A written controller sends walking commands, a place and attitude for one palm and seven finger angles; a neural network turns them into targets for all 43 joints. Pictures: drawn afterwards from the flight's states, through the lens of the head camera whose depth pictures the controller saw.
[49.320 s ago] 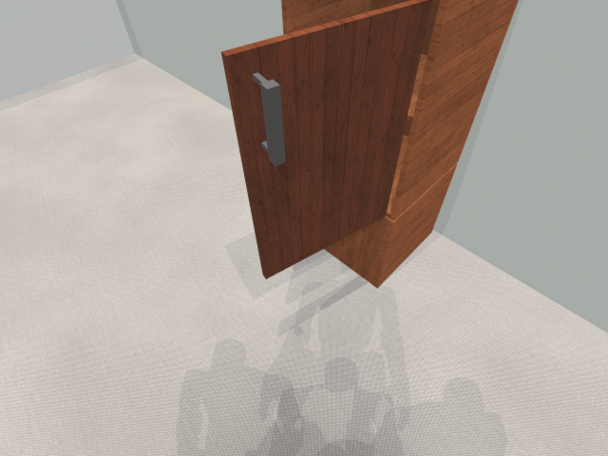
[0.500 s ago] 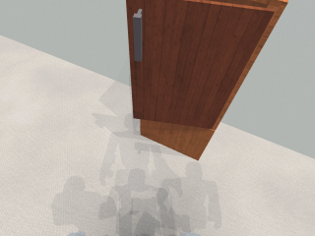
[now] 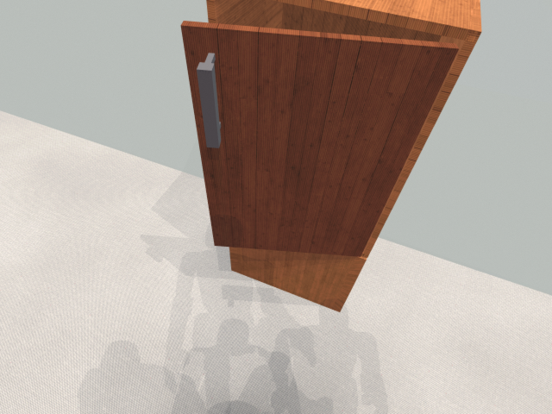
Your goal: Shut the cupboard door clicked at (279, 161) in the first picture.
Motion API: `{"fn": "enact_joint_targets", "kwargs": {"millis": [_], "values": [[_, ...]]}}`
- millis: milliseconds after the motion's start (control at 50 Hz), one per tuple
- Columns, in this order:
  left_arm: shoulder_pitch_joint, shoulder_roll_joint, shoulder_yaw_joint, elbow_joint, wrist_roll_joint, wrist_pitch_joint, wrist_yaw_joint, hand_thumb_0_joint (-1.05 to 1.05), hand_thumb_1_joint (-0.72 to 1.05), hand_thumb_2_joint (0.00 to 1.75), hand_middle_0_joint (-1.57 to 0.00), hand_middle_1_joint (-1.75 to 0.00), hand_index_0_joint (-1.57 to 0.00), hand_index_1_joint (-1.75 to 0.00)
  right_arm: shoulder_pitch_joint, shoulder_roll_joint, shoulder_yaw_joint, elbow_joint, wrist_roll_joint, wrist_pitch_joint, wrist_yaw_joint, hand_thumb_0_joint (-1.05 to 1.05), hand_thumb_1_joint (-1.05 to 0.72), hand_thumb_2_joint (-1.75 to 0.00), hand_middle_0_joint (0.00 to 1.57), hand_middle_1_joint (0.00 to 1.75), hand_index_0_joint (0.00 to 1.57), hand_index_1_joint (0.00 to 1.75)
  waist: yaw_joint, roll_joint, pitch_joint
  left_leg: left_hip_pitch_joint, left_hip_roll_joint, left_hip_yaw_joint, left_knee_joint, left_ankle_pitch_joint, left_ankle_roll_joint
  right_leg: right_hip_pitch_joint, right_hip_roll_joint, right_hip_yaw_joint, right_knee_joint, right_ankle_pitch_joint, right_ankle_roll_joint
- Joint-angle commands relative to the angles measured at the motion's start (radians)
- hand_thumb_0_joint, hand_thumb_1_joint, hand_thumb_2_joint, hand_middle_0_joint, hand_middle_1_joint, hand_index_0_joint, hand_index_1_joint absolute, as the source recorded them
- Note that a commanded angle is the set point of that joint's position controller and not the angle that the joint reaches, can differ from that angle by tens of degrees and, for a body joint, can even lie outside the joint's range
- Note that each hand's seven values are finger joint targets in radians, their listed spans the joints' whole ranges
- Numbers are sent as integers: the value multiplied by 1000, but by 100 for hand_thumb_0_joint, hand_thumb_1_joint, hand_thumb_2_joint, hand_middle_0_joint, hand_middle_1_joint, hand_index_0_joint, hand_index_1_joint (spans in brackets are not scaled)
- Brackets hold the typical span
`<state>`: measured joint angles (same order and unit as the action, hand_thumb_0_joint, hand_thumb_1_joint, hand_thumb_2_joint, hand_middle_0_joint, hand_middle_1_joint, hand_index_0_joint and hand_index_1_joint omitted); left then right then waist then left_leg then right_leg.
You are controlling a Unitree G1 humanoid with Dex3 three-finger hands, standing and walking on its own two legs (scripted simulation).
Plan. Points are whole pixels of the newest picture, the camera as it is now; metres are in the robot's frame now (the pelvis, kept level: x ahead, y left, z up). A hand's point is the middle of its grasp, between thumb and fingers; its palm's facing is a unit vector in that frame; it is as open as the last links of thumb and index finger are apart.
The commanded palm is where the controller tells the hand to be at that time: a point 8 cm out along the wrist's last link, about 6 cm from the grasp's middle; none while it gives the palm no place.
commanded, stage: take the last steps up to it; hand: left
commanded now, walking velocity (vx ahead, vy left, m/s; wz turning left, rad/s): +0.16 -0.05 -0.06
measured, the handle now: (212, 102) +0.56 +0.14 +0.15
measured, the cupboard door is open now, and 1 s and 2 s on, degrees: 18 18 18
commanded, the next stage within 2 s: come to a stop and stand still in 0.04 s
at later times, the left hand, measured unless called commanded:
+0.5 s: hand (194, 403) +0.17 +0.14 -0.15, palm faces +0.03 -0.98 -0.20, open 7.3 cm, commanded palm none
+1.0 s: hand out of the picture +0.07 +0.15 -0.15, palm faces +0.02 -0.98 -0.20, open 7.4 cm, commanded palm none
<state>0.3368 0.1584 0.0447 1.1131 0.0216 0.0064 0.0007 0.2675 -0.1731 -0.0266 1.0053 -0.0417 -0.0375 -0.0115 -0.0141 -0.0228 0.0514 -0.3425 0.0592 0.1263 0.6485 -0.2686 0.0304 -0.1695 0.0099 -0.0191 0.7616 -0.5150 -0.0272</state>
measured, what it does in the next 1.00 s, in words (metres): steps on the spot: right foot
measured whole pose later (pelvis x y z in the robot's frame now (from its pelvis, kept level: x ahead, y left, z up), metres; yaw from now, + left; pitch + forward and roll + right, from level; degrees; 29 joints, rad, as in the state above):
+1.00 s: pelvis +0.06 -0.03 +0.02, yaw +0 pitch -2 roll +0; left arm 0.26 0.15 0.00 1.14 0.02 0.01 0.03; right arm 0.21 -0.17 -0.01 1.09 -0.01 0.01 -0.02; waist 0.00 0.01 0.04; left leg -0.12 0.02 0.11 0.38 -0.23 0.01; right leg -0.16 -0.01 -0.01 0.40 -0.21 0.00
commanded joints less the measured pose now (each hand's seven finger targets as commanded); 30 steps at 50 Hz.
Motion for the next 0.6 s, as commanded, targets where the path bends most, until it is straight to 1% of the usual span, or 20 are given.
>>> {"fn": "enact_joint_targets", "kwargs": {"millis": [0, 40, 80, 140, 180, 200, 220, 240, 260, 280, 300, 400, 440, 460, 480, 500, 520, 540, 560, 580], "values": [[-128, 75, 21, -123, 2, -26, -3, 0, 90, 90, -20, -30, -20, -30, 209, -167, -31, 12, 1, -3, -28, 0, -90, -90, 20, 30, 20, 30, -61, 153, 60, 165, 351, -475, -441, 11, 169, -420, -75, 54, 400, 41, -14], [-88, 42, 17, -106, 3, -14, -12, 0, 90, 90, -20, -30, -20, -30, 129, -138, -20, 1, 3, -9, -31, 0, -90, -90, 20, 30, 20, 30, -13, 131, 48, 128, 284, -316, -454, 54, 136, -344, -86, 31, 264, 101, 7], [-75, 27, 11, -98, 1, -10, -15, 0, 90, 90, -20, -30, -20, -30, 116, -136, -20, 9, 6, -9, -29, 0, -90, -90, 20, 30, 20, 30, -5, 159, 0, 127, 241, -214, -435, 108, 125, -248, -74, -4, 106, 125, 13], [-82, 9, 5, -95, 2, -7, -8, 0, 90, 90, -20, -30, -20, -30, 101, -124, -23, 24, 9, 9, -25, 0, -90, -90, 20, 30, 20, 30, -2, 163, 14, 91, 215, -172, -420, 49, 117, -170, -43, -47, -47, 182, 25], [-51, 19, 6, -80, 0, -7, 0, 0, 90, 90, -20, -30, -20, -30, 62, -105, -16, 28, 17, 18, -29, 0, -90, -90, 20, 30, 20, 30, 34, 124, 15, 53, 180, -117, -321, 180, 77, -47, -31, -56, -234, 339, 42], [-15, 47, 11, -64, -1, -10, 7, 0, 90, 90, -20, -30, -20, -30, 54, -87, -14, 35, 25, 22, -28, 0, -90, -90, 20, 30, 20, 30, 50, 78, -2, 40, 138, -83, -268, 167, 39, 24, -38, -35, -313, 431, 44], [8, 92, 16, -55, -1, -18, 15, 0, 90, 90, -20, -30, -20, -30, 64, -62, -11, 39, 32, 23, -24, 0, -90, -90, 20, 30, 20, 30, 55, -2, -9, 15, 78, -56, -214, 68, -6, 62, -98, 73, -379, 520, 24], [-7, 143, 18, -56, 1, -23, 21, 0, 90, 90, -20, -30, -20, -30, 91, -33, -8, 39, 37, 29, -16, 0, -90, -90, 20, 30, 20, 30, 32, -81, -4, -10, 14, -22, -182, -83, -37, 51, -210, 183, -412, 601, -22], [-45, 183, 17, -69, 1, -18, 24, 0, 90, 90, -20, -30, -20, -30, 136, -19, -7, 51, 37, 42, -8, 0, -90, -90, 20, 30, 20, 30, 3, -44, 20, 43, -11, -29, -179, -123, -43, -23, -270, 195, -422, 590, -51], [-74, 178, 18, -69, -1, -25, 27, 0, 90, 90, -20, -30, -20, -30, 154, 1, -7, 66, 35, 53, -13, 0, -90, -90, 20, 30, 20, 30, -12, -143, -20, 91, -7, -27, -159, -92, -50, -30, -267, 210, -410, 675, -73], [-80, 170, 19, -70, -4, -29, 33, 0, 90, 90, -20, -30, -20, -30, 162, -23, -11, 74, 34, 59, -16, 0, -90, -90, 20, 30, 20, 30, -9, -220, -61, 127, -1, -28, -121, -92, -53, -15, -269, 206, -415, 750, -83], [-99, 171, 33, -79, 2, -14, 52, 0, 90, 90, -20, -30, -20, -30, 129, -41, -25, 59, 38, 71, -21, 0, -90, -90, 20, 30, 20, 30, 14, -150, -99, 29, -13, -74, 6, -192, -59, 116, -319, 196, -342, 1107, -149], [-103, 173, 43, -86, 6, -8, 57, 0, 90, 90, -20, -30, -20, -30, 107, -45, -31, 38, 38, 71, -21, 0, -90, -90, 20, 30, 20, 30, 23, -145, -125, 6, -21, -86, -11, -191, -62, 157, -329, 198, -314, 1153, -166], [-116, 172, 44, -90, 4, -3, 59, 0, 90, 90, -20, -30, -20, -30, 110, -42, -32, 35, 40, 70, -21, 0, -90, -90, 20, 30, 20, 30, 15, -121, -129, 39, -13, -87, -72, -140, -61, 141, -323, 182, -299, 1103, -161], [-135, 168, 45, -97, 1, 0, 58, 0, 90, 90, -20, -30, -20, -30, 123, -41, -31, 37, 37, 67, -20, 0, -90, -90, 20, 30, 20, 30, 1, -106, -132, 90, -9, -84, -161, -34, -60, 97, -304, 171, -279, 1020, -135], [-148, 154, 42, -107, -4, 3, 56, 0, 90, 90, -20, -30, -20, -30, 136, -54, -30, 37, 32, 62, -20, 0, -90, -90, 20, 30, 20, 30, -7, -63, -134, 175, 18, -89, -237, 151, -51, 22, -256, 127, -258, 872, -90], [-147, 124, 35, -119, -6, 6, 51, 0, 90, 90, -20, -30, -20, -30, 115, -86, -35, 27, 23, 56, -21, 0, -90, -90, 20, 30, 20, 30, 3, 52, -133, 237, 90, -137, -242, 348, -22, -55, -170, 64, -234, 686, -33], [-158, 97, 27, -132, -4, 15, 49, 0, 90, 90, -20, -30, -20, -30, 76, -115, -38, 3, 18, 55, -21, 0, -90, -90, 20, 30, 20, 30, 10, 148, -102, 179, 167, -193, -284, 438, 25, -67, -96, -5, -207, 451, 12], [-183, 81, 23, -135, 2, 27, 48, 0, 90, 90, -20, -30, -20, -30, 39, -117, -34, -4, 18, 53, -23, 0, -90, -90, 20, 30, 20, 30, 11, 251, -44, 114, 199, -225, -342, 479, 62, -63, -56, -34, -148, 231, 33], [-185, 87, 22, -131, 1, 36, 45, 0, 90, 90, -20, -30, -20, -30, 15, -110, -30, -9, 15, 49, -28, 0, -90, -90, 20, 30, 20, 30, 13, 248, 1, 93, 209, -234, -360, 496, 90, -86, -48, -11, -77, 126, 35]]}}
